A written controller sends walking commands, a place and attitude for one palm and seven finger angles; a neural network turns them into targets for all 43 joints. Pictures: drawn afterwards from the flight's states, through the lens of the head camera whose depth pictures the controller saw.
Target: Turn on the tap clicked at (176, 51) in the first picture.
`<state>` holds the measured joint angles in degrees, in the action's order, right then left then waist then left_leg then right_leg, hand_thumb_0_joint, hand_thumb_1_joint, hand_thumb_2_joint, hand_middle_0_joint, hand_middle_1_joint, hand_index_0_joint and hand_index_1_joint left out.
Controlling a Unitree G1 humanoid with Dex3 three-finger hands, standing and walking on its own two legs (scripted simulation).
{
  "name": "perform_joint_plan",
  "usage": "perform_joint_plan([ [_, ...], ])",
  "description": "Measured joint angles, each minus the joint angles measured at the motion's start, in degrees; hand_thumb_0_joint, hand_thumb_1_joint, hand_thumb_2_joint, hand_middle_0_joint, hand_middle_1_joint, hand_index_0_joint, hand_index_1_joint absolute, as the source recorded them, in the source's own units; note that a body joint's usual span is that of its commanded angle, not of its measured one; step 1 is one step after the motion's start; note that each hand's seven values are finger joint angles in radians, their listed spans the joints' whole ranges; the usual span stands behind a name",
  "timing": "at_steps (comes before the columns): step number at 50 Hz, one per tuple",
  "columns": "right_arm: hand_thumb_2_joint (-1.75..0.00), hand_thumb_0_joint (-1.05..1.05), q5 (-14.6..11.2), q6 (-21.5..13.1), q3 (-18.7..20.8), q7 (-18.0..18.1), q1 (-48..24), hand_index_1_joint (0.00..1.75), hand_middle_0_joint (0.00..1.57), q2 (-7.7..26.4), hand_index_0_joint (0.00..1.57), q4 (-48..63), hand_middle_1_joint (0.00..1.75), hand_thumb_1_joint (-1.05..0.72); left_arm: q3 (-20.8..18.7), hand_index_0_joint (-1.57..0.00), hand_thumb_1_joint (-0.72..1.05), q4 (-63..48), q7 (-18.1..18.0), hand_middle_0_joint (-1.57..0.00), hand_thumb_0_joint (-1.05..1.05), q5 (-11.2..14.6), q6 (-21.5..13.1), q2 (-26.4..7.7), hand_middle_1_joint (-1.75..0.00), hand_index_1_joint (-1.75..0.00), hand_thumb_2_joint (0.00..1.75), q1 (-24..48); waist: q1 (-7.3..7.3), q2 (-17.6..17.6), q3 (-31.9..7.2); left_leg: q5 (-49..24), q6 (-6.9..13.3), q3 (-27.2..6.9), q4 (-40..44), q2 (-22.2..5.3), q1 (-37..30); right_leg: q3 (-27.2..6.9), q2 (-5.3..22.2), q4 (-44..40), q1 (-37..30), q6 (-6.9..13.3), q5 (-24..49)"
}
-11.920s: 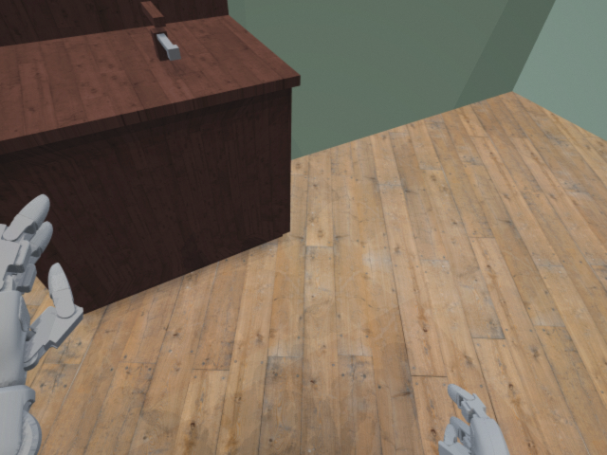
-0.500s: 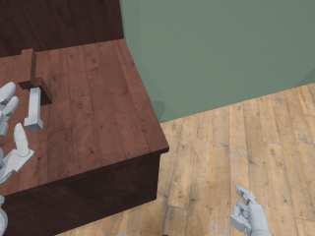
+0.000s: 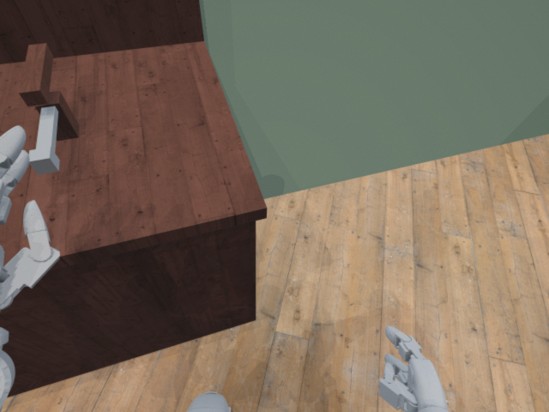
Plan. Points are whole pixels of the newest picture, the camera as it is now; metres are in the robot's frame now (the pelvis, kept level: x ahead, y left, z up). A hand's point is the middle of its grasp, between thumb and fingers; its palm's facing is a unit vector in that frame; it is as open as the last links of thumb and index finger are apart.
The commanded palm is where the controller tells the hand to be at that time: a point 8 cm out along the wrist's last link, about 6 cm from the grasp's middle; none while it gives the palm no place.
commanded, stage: come to a stop and stand still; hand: left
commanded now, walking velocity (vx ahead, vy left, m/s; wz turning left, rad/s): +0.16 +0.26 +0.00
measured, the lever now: (44, 160) +0.41 +0.39 +0.09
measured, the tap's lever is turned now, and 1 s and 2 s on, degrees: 0 0 0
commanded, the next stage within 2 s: look again from close up in 1.26 s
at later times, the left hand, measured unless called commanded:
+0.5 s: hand (67, 265) +0.22 +0.23 +0.17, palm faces +0.38 -0.81 -0.44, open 7.4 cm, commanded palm +0.17 +0.27 +0.19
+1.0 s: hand (43, 282) +0.20 +0.25 +0.16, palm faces +0.38 -0.84 -0.39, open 7.4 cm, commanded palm +0.15 +0.27 +0.19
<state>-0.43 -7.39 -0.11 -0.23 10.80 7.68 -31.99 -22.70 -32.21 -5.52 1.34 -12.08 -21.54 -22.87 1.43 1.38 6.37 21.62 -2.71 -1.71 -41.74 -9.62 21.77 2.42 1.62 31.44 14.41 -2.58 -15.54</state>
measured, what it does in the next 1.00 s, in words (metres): steps on the spot: left foot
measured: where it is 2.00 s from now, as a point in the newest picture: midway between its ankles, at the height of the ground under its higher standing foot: outside the picture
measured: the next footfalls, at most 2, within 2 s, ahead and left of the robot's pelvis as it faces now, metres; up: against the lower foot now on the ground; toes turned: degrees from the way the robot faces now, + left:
left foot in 0.14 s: +0.04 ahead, +0.09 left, +0.00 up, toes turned +1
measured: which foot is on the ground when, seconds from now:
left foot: up 0.00-0.12, down 0.14-1.00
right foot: down 0.00-1.00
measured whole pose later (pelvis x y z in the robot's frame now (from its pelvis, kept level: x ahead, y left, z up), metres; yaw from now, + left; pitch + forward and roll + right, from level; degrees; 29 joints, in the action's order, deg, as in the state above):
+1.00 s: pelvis -0.01 -0.01 +0.02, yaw -1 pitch -1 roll -1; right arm -0.7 -6.4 -0.3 2.3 12.1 11.4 -31.9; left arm -21.4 -22.5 -5.6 3.1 -11.9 -22.7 -25.6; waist 1.4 -2.2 2.1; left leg 13.5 1.4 1.8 -27.2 0.3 12.4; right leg 1.4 1.2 25.5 11.7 -0.9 -12.4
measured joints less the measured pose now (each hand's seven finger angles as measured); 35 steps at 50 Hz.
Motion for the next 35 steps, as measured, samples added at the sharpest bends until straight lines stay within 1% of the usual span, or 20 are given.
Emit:
perform_joint_plan([
  [2,-0.90,0.01,-0.6,0.8,0.3,0.4,-0.8,0.30,0.20,1.6,0.20,-1.3,0.30,-0.90,1.4,-0.21,0.89,1.3,-0.3,-0.21,0.02,0.2,0.9,0.7,-0.30,-0.30,0.90,0.9,-1.64,0.8,0.0,3.7,1.3,-1.0,-6.7,2.9,1.9,1.1,0.1,1.3,0.0,-0.4,-1.2],
  [4,-0.90,0.01,-0.9,1.7,0.6,0.9,-0.8,0.30,0.20,2.7,0.20,-2.3,0.30,-0.90,1.6,-0.21,0.89,0.7,-0.7,-0.22,0.02,0.5,1.5,1.2,-0.30,-0.30,0.90,-1.3,-2.15,-0.4,-1.2,2.8,2.1,0.9,-8.1,6.0,1.4,0.1,0.6,1.3,0.5,0.0,-1.7],
  [6,-0.90,0.01,-1.1,2.2,1.0,1.5,-0.1,0.30,0.20,3.7,0.20,-2.1,0.30,-0.90,0.5,-0.21,0.89,-0.6,-1.2,-0.22,0.02,0.7,1.3,0.8,-0.30,-0.30,0.90,-5.1,-3.27,-1.2,-2.6,0.1,2.7,2.9,-0.7,8.0,-2.0,-0.7,0.6,1.6,1.3,0.1,-1.8],
  [7,-0.90,0.01,-1.2,2.1,1.5,1.8,0.5,0.30,0.20,4.2,0.20,-1.7,0.30,-0.90,0.0,-0.21,0.89,-1.2,-1.4,-0.22,0.02,0.9,1.1,0.3,-0.30,-0.30,0.90,-6.6,-3.97,-1.4,-3.0,-1.1,3.8,3.3,3.7,8.7,-3.8,-0.6,0.6,2.3,1.6,-0.1,-2.2],
  [8,-0.90,0.01,-1.2,2.0,2.0,2.2,0.8,0.30,0.20,4.0,0.20,-1.9,0.30,-0.90,-0.5,-0.21,0.89,-1.1,-1.6,-0.22,0.02,0.9,0.8,-0.6,-0.30,-0.30,0.90,-7.1,-4.08,-3.0,-2.6,-1.7,4.9,3.9,5.0,9.6,-4.8,-1.1,1.4,3.4,1.7,-0.2,-2.8],
  [9,-0.90,0.01,-1.2,1.9,2.4,2.4,1.3,0.30,0.20,3.8,0.20,-2.0,0.29,-0.90,-1.0,-0.21,0.89,-0.9,-1.8,-0.22,0.02,0.9,0.7,-1.3,-0.30,-0.30,0.90,-7.4,-3.66,-4.5,-2.3,-2.2,5.3,4.6,6.1,10.4,-5.9,-1.8,2.2,4.3,1.8,0.5,-3.3],
  [11,-0.90,0.01,-0.9,1.3,2.8,2.7,2.5,0.30,0.20,3.9,0.20,-1.8,0.29,-0.90,-1.6,-0.21,0.89,0.0,-2.1,-0.22,0.02,0.7,0.5,-1.7,-0.30,-0.30,0.90,-7.3,-3.12,-5.5,-2.3,-3.0,5.3,5.2,7.7,10.8,-6.9,-2.1,2.1,7.6,2.6,1.8,-6.8],
  [13,-0.90,0.01,-0.6,0.6,3.1,2.7,3.6,0.30,0.20,4.3,0.20,-1.7,0.29,-0.91,-1.4,-0.21,0.89,0.9,-2.3,-0.22,0.02,0.2,0.6,-1.3,-0.30,-0.30,0.90,-6.3,-3.34,-4.3,-2.4,-3.7,5.0,4.1,8.7,10.5,-7.0,-0.8,1.1,7.7,2.3,2.6,-8.6],
  [14,-0.90,0.01,-0.7,0.2,3.1,2.5,4.0,0.30,0.19,4.6,0.20,-1.5,0.29,-0.91,-1.2,-0.21,0.89,1.0,-2.4,-0.22,0.02,0.1,0.5,-1.1,-0.30,-0.30,0.90,-5.6,-3.36,-3.5,-2.4,-4.0,4.8,3.5,8.9,10.4,-6.8,0.1,0.6,4.8,1.3,2.8,-7.0],
  [16,-0.90,0.01,-1.0,0.0,3.0,1.9,4.3,0.30,0.19,5.2,0.20,-1.6,0.29,-0.91,-0.7,-0.21,0.89,0.9,-2.5,-0.22,0.02,0.0,0.0,-0.7,-0.30,-0.30,0.90,-4.4,-3.31,-1.7,-1.7,-3.6,4.4,2.2,7.6,9.9,-6.1,1.4,-0.3,-1.7,-1.2,2.7,0.8],
  [18,-0.90,0.01,-1.3,0.5,2.7,1.6,3.7,0.30,0.19,5.7,0.20,-2.5,0.29,-0.91,0.3,-0.21,0.89,1.0,-2.4,-0.22,0.02,0.0,-0.7,0.2,-0.30,-0.30,0.90,-3.9,-3.64,1.0,-1.5,-3.0,4.1,0.5,6.1,8.7,-5.3,3.1,-1.6,-3.4,-2.5,2.4,1.4],
  [20,-0.90,0.01,-1.5,1.5,2.5,1.3,3.2,0.30,0.19,5.3,0.20,-3.0,0.29,-0.91,0.7,-0.21,0.89,1.1,-2.2,-0.22,0.02,0.6,-1.1,0.5,-0.30,-0.30,0.90,-5.2,-3.13,1.3,-2.4,-2.4,3.5,0.2,5.3,9.1,-4.8,2.7,-1.5,-3.1,-1.9,2.5,0.0],
  [23,-0.90,0.01,-1.4,2.6,1.9,1.6,2.4,0.30,0.20,4.5,0.20,-3.1,0.29,-0.90,0.8,-0.21,0.89,2.0,-2.3,-0.22,0.01,1.0,-0.5,0.9,-0.30,-0.30,0.90,-7.8,-2.67,0.2,-3.4,-3.9,3.5,0.9,9.2,9.5,-6.5,1.3,-0.9,-2.2,-1.2,2.3,-0.9],
  [25,-0.90,0.01,-1.1,2.8,1.4,2.2,2.0,0.30,0.20,3.7,0.20,-3.2,0.29,-0.90,1.1,-0.21,0.89,3.8,-2.3,-0.22,0.01,1.0,0.2,0.9,-0.30,-0.30,0.90,-7.7,-2.15,-1.0,-3.3,-4.6,3.8,1.8,10.9,10.3,-7.8,0.5,0.0,-1.8,-1.5,2.0,-1.3],
  [28,-0.90,0.01,-0.8,2.7,0.7,2.7,1.4,0.30,0.20,2.9,0.20,-2.8,0.29,-0.90,1.7,-0.21,0.89,5.9,-2.4,-0.22,0.02,0.7,1.5,0.8,-0.30,-0.30,0.90,-5.7,-1.48,-1.3,-3.0,-4.9,4.0,1.8,11.9,10.4,-8.7,0.5,0.1,-2.8,-2.5,1.7,-1.0],
  [30,-0.90,0.01,-0.8,2.4,0.2,2.6,0.7,0.30,0.20,2.6,0.20,-2.5,0.29,-0.90,2.3,-0.21,0.89,6.0,-2.5,-0.22,0.02,0.6,2.2,1.1,-0.30,-0.30,0.90,-3.8,-1.05,-1.4,-2.6,-5.1,3.9,1.5,12.2,10.2,-9.1,0.9,-0.2,-3.9,-3.3,1.9,-0.5],
  [31,-0.90,0.01,0.0,1.3,0.5,2.6,1.2,0.30,0.20,2.3,0.20,-2.0,0.29,-0.90,1.8,-0.21,0.89,6.5,-1.1,-0.22,0.02,-1.6,2.3,-0.5,-0.30,-0.30,0.90,-0.2,0.46,-1.5,-2.3,-5.1,3.7,1.5,11.4,9.7,-8.2,1.0,-0.6,-4.2,-3.0,2.0,-0.1],
  [32,-0.90,0.01,0.5,-0.1,0.5,2.4,1.2,0.30,0.20,2.0,0.20,-2.4,0.29,-0.90,0.6,-0.21,0.88,8.8,0.0,-0.22,0.02,-2.4,0.6,-2.9,-0.30,-0.30,0.90,4.5,1.88,-2.1,-2.1,-5.2,3.6,1.5,11.0,9.5,-7.4,1.0,-0.8,-4.1,-2.2,2.3,0.1],
  [33,-0.90,0.01,0.5,-0.7,0.1,1.9,0.5,0.30,0.20,1.9,0.20,-2.7,0.29,-0.90,-0.9,-0.22,0.88,10.5,0.1,-0.22,0.02,-2.2,-0.6,-4.5,-0.30,-0.30,0.90,8.3,2.61,-2.8,-1.6,-5.4,3.4,1.7,11.5,9.3,-7.4,0.8,-1.0,-4.1,-1.9,2.6,0.4],
  [35,-0.90,0.01,0.4,-1.7,-0.7,0.9,-1.1,0.30,0.20,1.9,0.20,-2.7,0.29,-0.90,-3.4,-0.22,0.88,12.1,-0.7,-0.22,0.02,-0.9,-1.7,-5.2,-0.30,-0.30,0.90,12.2,2.48,-3.9,-0.7,-6.3,3.3,2.4,13.1,9.4,-8.1,0.1,-0.9,-4.3,-1.6,2.7,1.1],
])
